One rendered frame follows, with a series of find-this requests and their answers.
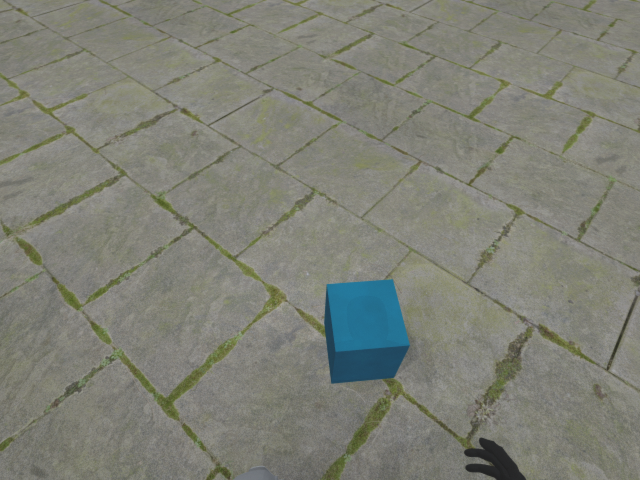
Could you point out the carton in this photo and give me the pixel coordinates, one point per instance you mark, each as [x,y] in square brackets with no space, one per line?
[365,331]

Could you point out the robot right hand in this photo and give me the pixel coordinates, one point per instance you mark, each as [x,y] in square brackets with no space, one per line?
[504,467]

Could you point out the left robot shin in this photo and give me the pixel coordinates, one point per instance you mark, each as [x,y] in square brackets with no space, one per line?
[258,468]

